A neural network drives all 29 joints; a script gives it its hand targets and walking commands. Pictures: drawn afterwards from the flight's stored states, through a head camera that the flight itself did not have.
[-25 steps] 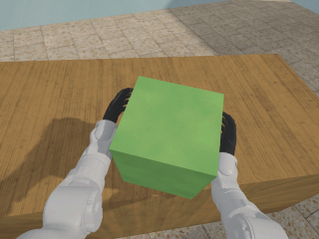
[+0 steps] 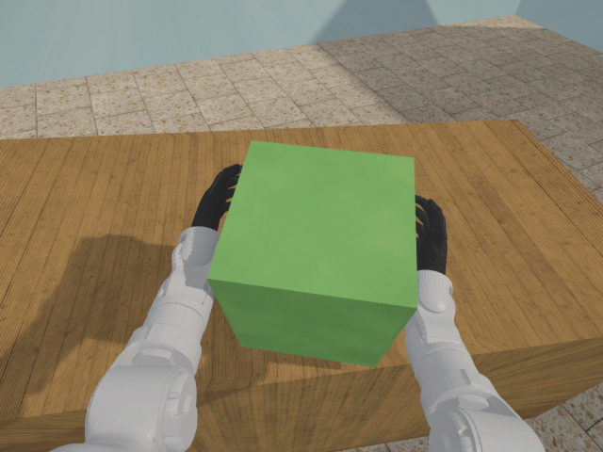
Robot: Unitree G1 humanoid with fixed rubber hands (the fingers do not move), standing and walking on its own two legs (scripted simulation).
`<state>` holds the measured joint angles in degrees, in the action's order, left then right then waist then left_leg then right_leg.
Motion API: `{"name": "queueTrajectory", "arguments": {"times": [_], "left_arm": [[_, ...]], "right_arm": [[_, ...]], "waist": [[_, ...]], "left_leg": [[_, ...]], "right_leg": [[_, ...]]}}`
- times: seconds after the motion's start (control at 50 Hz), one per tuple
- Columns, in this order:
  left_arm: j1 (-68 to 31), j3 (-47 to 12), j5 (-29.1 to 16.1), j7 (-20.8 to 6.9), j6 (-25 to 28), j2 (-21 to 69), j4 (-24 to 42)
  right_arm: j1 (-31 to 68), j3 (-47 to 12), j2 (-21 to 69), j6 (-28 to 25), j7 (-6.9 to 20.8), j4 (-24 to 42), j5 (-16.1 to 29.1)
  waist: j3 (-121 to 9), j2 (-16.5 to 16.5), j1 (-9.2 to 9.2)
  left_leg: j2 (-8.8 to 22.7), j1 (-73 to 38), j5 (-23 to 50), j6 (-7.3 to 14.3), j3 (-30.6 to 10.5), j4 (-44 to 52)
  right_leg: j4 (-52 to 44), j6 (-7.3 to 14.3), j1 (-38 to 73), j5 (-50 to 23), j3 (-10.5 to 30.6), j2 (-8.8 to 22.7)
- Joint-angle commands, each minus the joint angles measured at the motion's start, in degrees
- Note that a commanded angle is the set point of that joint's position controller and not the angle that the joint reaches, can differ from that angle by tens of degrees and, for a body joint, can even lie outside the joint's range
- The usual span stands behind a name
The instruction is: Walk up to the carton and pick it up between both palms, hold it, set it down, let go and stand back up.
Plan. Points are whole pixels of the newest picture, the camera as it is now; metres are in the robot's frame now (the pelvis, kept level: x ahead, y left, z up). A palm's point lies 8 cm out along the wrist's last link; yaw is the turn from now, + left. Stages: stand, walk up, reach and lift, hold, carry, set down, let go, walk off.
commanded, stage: reach and lift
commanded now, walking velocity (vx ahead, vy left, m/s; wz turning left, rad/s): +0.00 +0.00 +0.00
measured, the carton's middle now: (317, 262) +0.37 -0.03 +0.05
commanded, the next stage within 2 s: hold in 1.58 s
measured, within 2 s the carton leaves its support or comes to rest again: neither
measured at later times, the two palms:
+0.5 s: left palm (201, 194) +0.37 +0.12 +0.18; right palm (445, 242) +0.34 -0.18 +0.13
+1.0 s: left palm (180, 188) +0.36 +0.14 +0.20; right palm (438, 221) +0.35 -0.16 +0.16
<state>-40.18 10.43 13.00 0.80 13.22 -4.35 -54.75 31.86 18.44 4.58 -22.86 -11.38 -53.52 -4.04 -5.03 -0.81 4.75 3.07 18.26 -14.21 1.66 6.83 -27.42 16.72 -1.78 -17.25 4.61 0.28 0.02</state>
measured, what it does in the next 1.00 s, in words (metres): stands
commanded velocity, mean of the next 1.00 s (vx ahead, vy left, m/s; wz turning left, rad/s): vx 0.00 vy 0.00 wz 0.00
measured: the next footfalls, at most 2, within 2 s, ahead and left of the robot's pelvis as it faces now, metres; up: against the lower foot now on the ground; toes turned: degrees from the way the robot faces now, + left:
none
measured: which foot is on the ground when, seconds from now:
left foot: down 0.00-1.00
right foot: down 0.00-1.00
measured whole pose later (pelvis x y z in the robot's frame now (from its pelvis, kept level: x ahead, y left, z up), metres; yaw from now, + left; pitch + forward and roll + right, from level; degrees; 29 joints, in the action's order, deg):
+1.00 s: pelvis -0.01 -0.01 +0.00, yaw +1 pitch -6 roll -1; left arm -38.4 12.4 16.0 -0.1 -34.7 0.0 -17.5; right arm 36.3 12.2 1.5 11.4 -7.3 -37.1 0.9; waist -0.8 -1.0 3.3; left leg 2.0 4.0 -11.8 1.5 6.8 -21.9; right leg 15.6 -1.8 -4.9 4.7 0.1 0.8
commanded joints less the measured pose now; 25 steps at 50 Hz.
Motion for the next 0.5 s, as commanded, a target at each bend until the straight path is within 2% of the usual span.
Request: {"name": "queueTrajectory", "arguments": {"times": [0.0, 0.02, 0.04, 0.1, 0.12, 0.14, 0.16, 0.18, 0.22, 0.24, 0.26, 0.28, 0.32, 0.34, 0.36, 0.4, 0.44, 0.46, 0.48], "left_arm": [[-26.6, -13.3, 1.5, -4.7, -6.1, 39.5, 12.4], [-28.0, -13.0, 1.5, -5.5, -7.2, 39.0, 14.0], [-29.5, -14.1, 1.0, -5.2, -8.9, 40.5, 16.9], [-34.3, -16.7, -1.2, -5.1, -12.0, 42.9, 20.9], [-37.0, -17.7, -2.1, -4.7, -12.8, 43.4, 24.3], [-37.5, -18.4, -2.5, -4.5, -14.1, 44.2, 24.8], [-35.1, -19.5, -2.9, -4.3, -15.7, 44.9, 25.7], [-34.3, -16.4, -1.2, -4.6, -17.4, 43.0, 24.1], [-31.8, -12.8, 2.4, -5.6, -22.2, 41.3, 23.2], [-31.9, -12.4, 2.7, -5.9, -24.2, 41.1, 23.8], [-28.0, -9.2, 4.9, -6.6, -27.3, 39.7, 21.6], [-28.6, -8.9, 4.5, -6.8, -28.9, 40.0, 22.7], [-28.2, -8.3, 4.7, -6.8, -32.0, 41.3, 23.9], [-28.9, -8.5, 4.0, -6.7, -32.8, 41.4, 26.2], [-30.0, -9.6, 3.0, -6.6, -33.6, 42.0, 27.4], [-29.4, -8.0, 3.7, -6.5, -35.2, 40.8, 26.8], [-27.9, -7.7, 3.4, -6.6, -37.1, 40.4, 28.2], [-28.0, -8.8, 2.7, -6.2, -38.0, 41.1, 30.0], [-28.2, -10.4, 1.3, -5.8, -38.6, 41.9, 32.3]], "right_arm": [[34.4, -30.1, 25.9, 5.7, 9.0, 7.2, 1.9], [35.1, -30.1, 26.2, 6.5, 8.9, 10.0, 1.8], [36.7, -31.6, 26.1, 7.2, 9.4, 12.1, 3.0], [43.5, -33.1, 26.5, 9.0, 10.0, 19.4, 5.6], [44.3, -33.9, 27.6, 9.9, 10.2, 19.2, 6.2], [44.1, -34.5, 27.8, 10.9, 10.6, 19.2, 6.5], [44.8, -35.4, 27.6, 11.6, 10.5, 22.4, 7.4], [45.2, -34.0, 27.3, 13.3, 10.7, 21.8, 6.7], [43.5, -31.2, 24.4, 15.9, 11.2, 17.9, 6.0], [44.1, -30.2, 23.1, 17.1, 11.7, 17.2, 6.3], [43.3, -30.2, 22.8, 18.7, 12.0, 16.5, 6.6], [46.4, -30.4, 22.9, 19.1, 12.5, 19.1, 7.5], [48.2, -30.7, 22.4, 20.2, 12.9, 20.7, 8.5], [49.6, -31.0, 22.7, 20.5, 13.0, 22.9, 8.8], [52.3, -30.9, 23.1, 20.3, 12.8, 25.0, 9.5], [54.7, -30.7, 22.8, 21.0, 13.0, 26.4, 9.7], [54.6, -31.7, 23.5, 22.1, 13.0, 27.8, 10.4], [55.5, -32.6, 23.3, 22.1, 13.2, 28.4, 11.5], [56.1, -33.4, 24.1, 22.2, 12.9, 30.7, 12.6]], "waist": [[-18.4, 5.0, -5.92], [-19.2, 3.2, -5.98], [-18.3, 4.7, -5.56], [-19.5, 3.4, -5.01], [-18.8, 4.2, -4.56], [-18.1, 3.7, -4.80], [-19.3, 3.4, -5.11], [-16.5, 1.4, -5.62], [-8.4, 1.7, -6.40], [-7.5, 2.4, -6.41], [-2.4, 1.5, -7.51], [-3.5, 0.9, -8.12], [-4.3, 1.4, -7.90], [-6.0, 0.7, -7.89], [-8.3, 1.2, -7.13], [-7.0, -0.5, -8.60], [-7.9, -1.5, -8.83], [-9.1, 0.3, -9.31], [-11.3, 0.6, -8.70]], "left_leg": [[-2.7, -21.5, 30.3, -6.0, -5.7, 7.3], [-3.0, -20.7, 28.5, -5.3, -5.2, 7.7], [-3.0, -21.7, 29.0, -5.5, -5.0, 8.3], [-3.1, -21.9, 27.7, -5.5, -5.8, 9.0], [-2.7, -21.6, 28.2, -5.4, -6.0, 9.0], [-2.5, -22.0, 28.5, -5.7, -6.3, 9.1], [-2.8, -22.3, 28.8, -5.5, -6.3, 9.1], [-3.1, -20.9, 23.4, -4.3, -5.8, 10.2], [-2.0, -19.0, 17.3, -3.5, -5.6, 13.8], [-1.9, -18.2, 13.9, -3.4, -5.5, 15.2], [-1.9, -15.4, 8.7, -2.0, -5.1, 17.3], [-1.8, -14.7, 6.9, -1.5, -4.9, 18.1], [-1.5, -13.5, 8.1, -1.2, -5.5, 18.5], [-1.8, -15.0, 11.5, -1.3, -5.1, 17.4], [-2.1, -16.7, 13.9, -1.9, -5.3, 16.1], [-2.2, -16.7, 13.2, -1.2, -4.9, 15.9], [-2.7, -16.2, 12.7, -0.7, -4.7, 15.6], [-2.1, -16.7, 14.4, -1.0, -5.2, 15.5], [-2.7, -18.7, 18.9, -1.4, -5.1, 13.7]], "right_leg": [[-3.7, 2.6, 17.6, -5.4, -4.4, -3.4], [-3.8, 2.4, 18.8, -5.4, -4.5, -3.2], [-3.3, 2.6, 18.9, -5.3, -4.7, -3.0], [-2.9, 2.2, 19.2, -3.2, -5.3, -3.5], [-2.3, 2.3, 19.2, -3.0, -5.1, -3.5], [-2.4, 2.3, 19.1, -2.6, -5.0, -3.6], [-2.4, 2.5, 19.8, -3.4, -5.0, -3.8], [-3.3, 2.2, 19.9, -0.4, -4.6, -3.1], [-3.4, 2.1, 21.4, 3.4, -5.3, -3.0], [-3.1, 2.3, 21.4, 5.4, -5.6, -3.2], [-3.5, 2.2, 22.5, 7.4, -5.4, -3.0], [-3.0, 2.2, 22.9, 8.2, -5.3, -3.2], [-2.3, 2.0, 23.8, 7.4, -5.9, -3.7], [-2.3, 1.8, 23.4, 6.6, -5.9, -4.0], [-1.8, 1.8, 23.5, 5.1, -6.0, -4.1], [-2.5, 1.7, 22.9, 6.8, -5.8, -4.1], [-2.9, 1.7, 23.3, 6.8, -5.6, -3.8], [-2.0, 1.8, 23.0, 5.7, -6.0, -4.4], [-1.9, 2.0, 22.8, 3.3, -6.0, -4.4]]}}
